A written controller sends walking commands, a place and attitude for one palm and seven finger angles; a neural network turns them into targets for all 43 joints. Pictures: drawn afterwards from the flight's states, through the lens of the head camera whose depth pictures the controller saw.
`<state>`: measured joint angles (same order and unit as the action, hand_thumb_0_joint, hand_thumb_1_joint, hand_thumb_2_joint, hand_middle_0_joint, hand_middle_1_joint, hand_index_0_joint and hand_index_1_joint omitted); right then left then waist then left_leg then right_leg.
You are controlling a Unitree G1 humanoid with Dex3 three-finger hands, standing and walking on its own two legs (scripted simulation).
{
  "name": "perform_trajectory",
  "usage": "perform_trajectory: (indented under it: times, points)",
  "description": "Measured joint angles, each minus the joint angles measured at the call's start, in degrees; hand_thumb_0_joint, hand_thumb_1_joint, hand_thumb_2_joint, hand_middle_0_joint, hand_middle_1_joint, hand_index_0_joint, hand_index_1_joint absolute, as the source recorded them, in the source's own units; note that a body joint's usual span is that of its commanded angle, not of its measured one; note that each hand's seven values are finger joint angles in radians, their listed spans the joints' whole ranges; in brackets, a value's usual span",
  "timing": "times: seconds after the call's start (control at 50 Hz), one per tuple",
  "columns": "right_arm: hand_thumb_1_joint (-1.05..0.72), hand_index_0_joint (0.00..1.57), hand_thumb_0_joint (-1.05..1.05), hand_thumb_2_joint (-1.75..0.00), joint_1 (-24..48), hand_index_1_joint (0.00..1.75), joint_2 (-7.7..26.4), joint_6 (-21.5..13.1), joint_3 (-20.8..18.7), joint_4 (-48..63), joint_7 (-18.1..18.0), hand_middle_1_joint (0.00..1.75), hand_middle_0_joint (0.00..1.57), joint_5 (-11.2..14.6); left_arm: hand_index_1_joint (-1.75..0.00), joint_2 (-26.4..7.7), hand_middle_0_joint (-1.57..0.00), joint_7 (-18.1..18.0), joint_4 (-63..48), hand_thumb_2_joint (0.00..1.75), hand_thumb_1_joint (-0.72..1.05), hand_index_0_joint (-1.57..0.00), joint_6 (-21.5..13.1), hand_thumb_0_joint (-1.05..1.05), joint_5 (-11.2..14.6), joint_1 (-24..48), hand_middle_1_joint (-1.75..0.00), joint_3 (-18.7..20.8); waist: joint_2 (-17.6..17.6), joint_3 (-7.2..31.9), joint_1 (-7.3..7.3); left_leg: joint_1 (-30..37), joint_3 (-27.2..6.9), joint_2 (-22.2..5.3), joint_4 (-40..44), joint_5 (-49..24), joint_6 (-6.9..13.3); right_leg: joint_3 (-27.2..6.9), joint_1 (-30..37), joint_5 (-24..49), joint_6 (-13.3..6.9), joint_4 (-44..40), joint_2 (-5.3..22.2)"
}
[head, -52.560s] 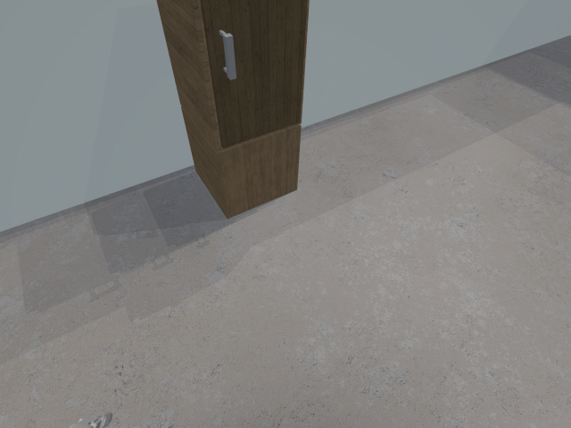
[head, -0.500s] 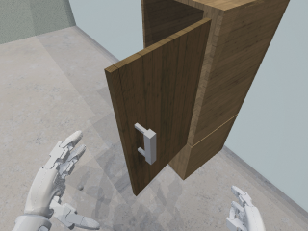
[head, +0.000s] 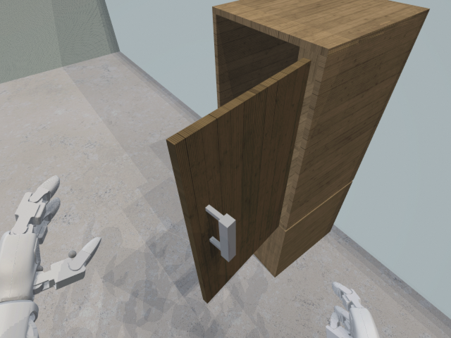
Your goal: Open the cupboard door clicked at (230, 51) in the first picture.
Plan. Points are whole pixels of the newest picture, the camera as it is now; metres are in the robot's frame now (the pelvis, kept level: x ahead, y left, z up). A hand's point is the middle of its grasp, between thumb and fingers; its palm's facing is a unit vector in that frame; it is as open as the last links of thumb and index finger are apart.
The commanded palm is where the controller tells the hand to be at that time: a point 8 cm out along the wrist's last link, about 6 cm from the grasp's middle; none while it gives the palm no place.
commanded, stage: draw the hand back to the body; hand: left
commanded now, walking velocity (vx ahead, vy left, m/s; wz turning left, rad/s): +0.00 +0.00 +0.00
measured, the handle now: (220, 233) +0.31 +0.06 +0.01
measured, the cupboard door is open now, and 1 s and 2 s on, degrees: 100 100 100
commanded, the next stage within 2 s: step back with the hand held close in 0.52 s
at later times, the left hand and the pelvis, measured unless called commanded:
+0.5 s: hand (63, 242) +0.19 +0.25 +0.15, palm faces +0.44 -0.80 -0.41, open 7.5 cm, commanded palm +0.14 +0.29 +0.17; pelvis +0.00 -0.01 +0.01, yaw -1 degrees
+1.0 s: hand (51, 252) +0.18 +0.25 +0.15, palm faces +0.32 -0.79 -0.52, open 7.4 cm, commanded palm +0.12 +0.30 +0.18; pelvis -0.03 +0.00 +0.00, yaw -2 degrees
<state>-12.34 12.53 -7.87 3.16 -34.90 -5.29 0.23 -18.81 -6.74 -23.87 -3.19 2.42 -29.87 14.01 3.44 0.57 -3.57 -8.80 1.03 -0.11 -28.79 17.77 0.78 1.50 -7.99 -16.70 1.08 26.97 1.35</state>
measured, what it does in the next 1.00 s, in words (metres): stands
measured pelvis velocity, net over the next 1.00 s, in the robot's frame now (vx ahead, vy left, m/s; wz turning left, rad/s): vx -0.03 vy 0.00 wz -0.04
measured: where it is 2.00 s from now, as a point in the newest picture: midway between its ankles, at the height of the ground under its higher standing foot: outside the picture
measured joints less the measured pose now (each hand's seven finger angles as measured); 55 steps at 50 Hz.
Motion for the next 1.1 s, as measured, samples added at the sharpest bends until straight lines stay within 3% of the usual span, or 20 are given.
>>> perform_trajectory:
  times: [0.22,0.36,0.66,0.78,0.9,1.1]
  points:
    - [-0.9,0.2,0.01,-0.9,1.71,0.3,0.66,0.84,-1.31,-1.39,0.57,0.3,0.21,-0.24,-0.3,-1.11,-0.21,-0.07,1.29,0.83,0.72,-0.2,-0.8,0.01,0.83,3.66,-0.3,6.14,0.18,-1.07,-0.73,3.6,0.15,-0.38,4.3,-1.77,-0.41,-0.09,3.44,1.78,-0.35,-4.18,-0.46]
    - [-0.9,0.2,0.01,-0.9,1.82,0.3,0.75,1.57,-1.83,-1.72,0.74,0.3,0.21,-0.42,-0.3,0.15,-0.21,0.53,2.45,0.88,0.84,-0.2,-0.49,0.02,0.8,3.69,-0.3,5.0,0.23,-1.54,-0.69,4.31,0.22,-0.7,5.6,-2.46,-0.65,-0.14,4.01,2.4,-0.64,-5.29,-0.8]
    - [-0.9,0.2,0.01,-0.9,1.54,0.3,0.38,1.02,-2.16,-2.85,0.63,0.3,0.21,-0.46,-0.3,-0.16,-0.21,0.66,2.43,0.9,0.89,-0.21,-0.92,0.02,0.82,3.57,-0.3,5.14,0.36,-1.98,-0.56,5.11,0.25,-1.45,6.4,-3.05,-1.18,-0.17,4.91,3.24,-1.18,-6.49,-1.57]
    - [-0.9,0.2,0.01,-0.9,3.11,0.3,0.9,3.74,-2.02,-0.4,0.8,0.3,0.21,-0.39,-0.3,-1.44,-0.21,0.72,0.9,0.9,0.89,-0.21,-4.33,0.02,0.26,2.11,-0.3,7.97,0.48,-0.98,1.53,0.03,0.28,-1.96,4.34,-3.04,-1.03,-0.23,0.76,4.59,-1.03,-6.67,-2.06]
    - [-0.9,0.2,0.01,-0.9,3.96,0.3,1.58,6.41,-3.4,2.05,0.34,0.3,0.21,0.04,-0.3,-3.48,-0.21,0.81,-1.45,0.9,0.89,-0.21,-4.9,0.02,0.31,-1.26,-0.3,7.9,-0.27,-1.32,2.99,-2.96,1.43,-1.11,4.27,-4.3,-0.35,-1.37,-3.21,5.4,-0.24,-5.17,-1.17]
    - [-0.91,0.2,0.01,-0.9,2.83,0.3,0.91,7.47,-3.8,3.58,-0.02,0.3,0.21,0.64,-0.31,-5.5,-0.22,-0.49,-4.35,0.9,0.88,-0.21,-5.62,0.02,0.06,-2.83,-0.3,9.13,-2.9,-2.35,3.3,-7.04,2.03,-0.18,1.92,-5.99,0.81,-2.0,-7.49,7.08,0.71,-2.5,-0.18]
